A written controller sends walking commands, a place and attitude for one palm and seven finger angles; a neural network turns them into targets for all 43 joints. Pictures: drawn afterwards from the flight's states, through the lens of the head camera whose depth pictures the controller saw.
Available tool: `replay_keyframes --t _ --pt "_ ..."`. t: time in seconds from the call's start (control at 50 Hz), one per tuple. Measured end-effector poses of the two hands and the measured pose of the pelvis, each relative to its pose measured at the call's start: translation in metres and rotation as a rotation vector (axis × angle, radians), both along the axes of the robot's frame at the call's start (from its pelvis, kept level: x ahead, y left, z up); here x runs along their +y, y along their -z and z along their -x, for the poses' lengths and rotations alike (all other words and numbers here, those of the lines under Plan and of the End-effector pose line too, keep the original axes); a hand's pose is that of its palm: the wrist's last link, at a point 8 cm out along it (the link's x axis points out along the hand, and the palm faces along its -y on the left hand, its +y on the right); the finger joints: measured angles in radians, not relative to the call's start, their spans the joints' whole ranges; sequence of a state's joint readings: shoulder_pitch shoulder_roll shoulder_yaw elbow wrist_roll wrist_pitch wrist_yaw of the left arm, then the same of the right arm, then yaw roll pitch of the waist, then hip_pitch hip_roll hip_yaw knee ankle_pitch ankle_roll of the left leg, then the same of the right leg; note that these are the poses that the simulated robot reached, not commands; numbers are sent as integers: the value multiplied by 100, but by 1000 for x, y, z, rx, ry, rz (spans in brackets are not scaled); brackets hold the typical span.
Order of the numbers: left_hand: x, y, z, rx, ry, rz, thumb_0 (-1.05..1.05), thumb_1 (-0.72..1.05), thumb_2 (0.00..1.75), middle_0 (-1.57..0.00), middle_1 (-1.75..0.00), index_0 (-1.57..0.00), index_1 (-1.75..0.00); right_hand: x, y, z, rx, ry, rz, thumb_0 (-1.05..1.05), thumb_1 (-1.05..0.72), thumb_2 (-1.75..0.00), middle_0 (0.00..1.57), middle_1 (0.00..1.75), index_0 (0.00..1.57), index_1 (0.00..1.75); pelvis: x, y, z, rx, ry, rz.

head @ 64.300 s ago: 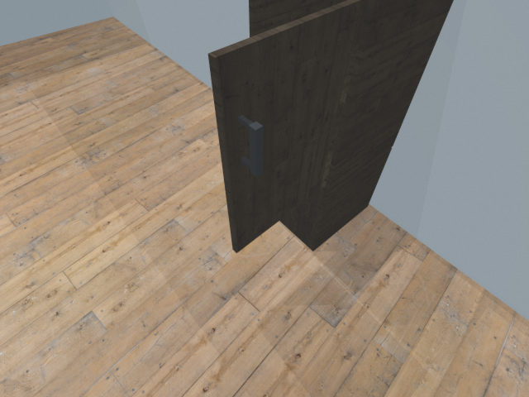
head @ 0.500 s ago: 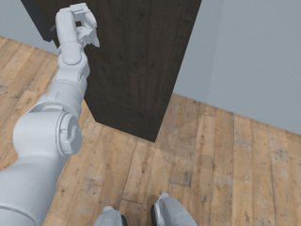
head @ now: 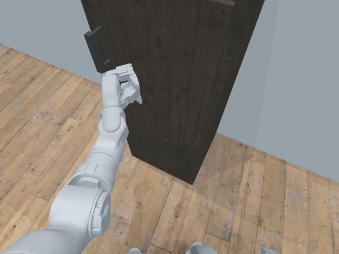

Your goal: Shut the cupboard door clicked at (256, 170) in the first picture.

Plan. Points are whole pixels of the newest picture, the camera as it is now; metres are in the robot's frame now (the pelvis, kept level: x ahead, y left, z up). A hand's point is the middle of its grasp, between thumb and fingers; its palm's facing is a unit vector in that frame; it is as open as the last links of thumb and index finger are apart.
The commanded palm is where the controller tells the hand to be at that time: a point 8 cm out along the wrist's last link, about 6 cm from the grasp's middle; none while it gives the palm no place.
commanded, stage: pull the fist back off the door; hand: left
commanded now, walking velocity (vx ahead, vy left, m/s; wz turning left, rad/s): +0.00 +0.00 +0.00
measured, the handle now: (100, 50) +0.65 +0.16 +0.10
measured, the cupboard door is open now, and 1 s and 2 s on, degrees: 0 0 0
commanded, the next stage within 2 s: draw the hand back to the body in 0.02 s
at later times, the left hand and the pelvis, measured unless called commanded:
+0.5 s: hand (106, 110) +0.41 +0.11 +0.12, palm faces +0.08 -1.00 -0.01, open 3.1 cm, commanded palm +0.36 +0.16 +0.14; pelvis +0.00 +0.00 +0.02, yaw -1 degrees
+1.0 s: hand (24, 164) +0.27 +0.21 +0.17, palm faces +0.26 -0.93 -0.27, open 3.7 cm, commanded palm +0.22 +0.26 +0.19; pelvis +0.00 +0.01 +0.04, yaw +1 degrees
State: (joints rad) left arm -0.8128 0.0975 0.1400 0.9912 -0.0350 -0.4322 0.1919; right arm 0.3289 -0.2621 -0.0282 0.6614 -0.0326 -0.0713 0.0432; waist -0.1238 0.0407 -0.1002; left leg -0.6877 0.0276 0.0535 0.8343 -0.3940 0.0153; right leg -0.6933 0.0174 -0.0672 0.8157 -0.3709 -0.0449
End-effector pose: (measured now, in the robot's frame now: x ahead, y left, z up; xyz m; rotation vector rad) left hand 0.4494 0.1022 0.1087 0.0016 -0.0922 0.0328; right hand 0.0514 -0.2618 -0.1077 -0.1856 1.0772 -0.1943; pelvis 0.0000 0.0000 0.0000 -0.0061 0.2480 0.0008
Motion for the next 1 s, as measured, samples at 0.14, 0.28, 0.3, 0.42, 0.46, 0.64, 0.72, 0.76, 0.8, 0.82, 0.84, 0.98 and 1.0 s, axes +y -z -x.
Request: replay_keyframes --t 0.14,0.28,0.3,0.42,0.46,0.64,0.72,0.76,0.8,0.82,0.84,0.98,1.0 --pt "0 0 -4 114 -5 -54 2 89 90 -130 -150 -130 -150 14 5 -6 -18 -7 -43 0 -91 -89 20 30 20 30 -1 -1 7 -18 -5 -7" --pt "16 -6 6 24 -38 13 2 90 90 -130 -150 -130 -150 15 4 17 17 18 -50 0 -91 -89 20 30 21 30 -2 -4 7 -19 17 -13" --pt "20 -10 10 -7 -34 -4 2 90 90 -130 -150 -130 -150 15 4 20 20 23 -53 0 -91 -89 20 30 21 30 -2 -4 6 -22 21 -13" --pt "44 -10 45 44 -20 -54 2 90 90 -130 -150 -130 -150 10 0 19 11 56 -64 1 -91 -89 20 30 20 30 -2 -13 1 -81 28 -12" --pt "54 -8 58 86 -34 -27 2 90 90 -130 -150 -130 -150 8 -6 10 -17 59 -53 1 -91 -89 20 30 20 30 -2 -17 1 -106 26 -10" --pt "83 -49 110 -53 -21 -41 2 90 90 -129 -149 -129 -148 9 -42 -69 -276 -25 -12 1 -91 -89 20 30 20 30 -1 -25 4 -191 10 -5" --pt "94 -55 137 -34 -29 -130 2 90 90 -123 -143 -124 -142 20 -60 -103 -374 -51 -28 1 -91 -89 20 30 20 30 1 -30 4 -231 8 -8" --pt "101 -54 153 -21 -47 -165 2 90 90 -120 -139 -120 -138 27 -69 -117 -405 -62 -34 1 -91 -89 20 30 20 30 1 -33 3 -248 7 -8" --pt "109 -51 168 -2 -73 -187 2 89 90 -116 -134 -116 -134 34 -76 -127 -422 -82 -36 1 -91 -89 20 30 20 30 2 -36 2 -265 4 -7" --pt "114 -50 174 8 -89 -195 2 89 90 -113 -132 -113 -131 38 -79 -131 -427 -93 -36 1 -91 -89 20 30 20 30 2 -37 2 -272 2 -6" --pt "119 -49 181 17 -106 -203 2 89 90 -111 -129 -111 -128 42 -81 -135 -430 -105 -37 1 -91 -89 20 30 20 30 3 -38 2 -279 -1 -5" --pt "149 -70 213 -5 -219 -273 2 89 90 -93 -109 -93 -109 65 -80 -146 -422 -173 -56 1 -90 -89 20 30 20 30 9 -43 -3 -308 -14 -3" --pt "153 -75 217 -19 -231 -283 2 89 90 -91 -107 -91 -106 68 -79 -145 -416 -177 -62 1 -90 -89 20 30 20 30 10 -43 -4 -310 -15 -3"
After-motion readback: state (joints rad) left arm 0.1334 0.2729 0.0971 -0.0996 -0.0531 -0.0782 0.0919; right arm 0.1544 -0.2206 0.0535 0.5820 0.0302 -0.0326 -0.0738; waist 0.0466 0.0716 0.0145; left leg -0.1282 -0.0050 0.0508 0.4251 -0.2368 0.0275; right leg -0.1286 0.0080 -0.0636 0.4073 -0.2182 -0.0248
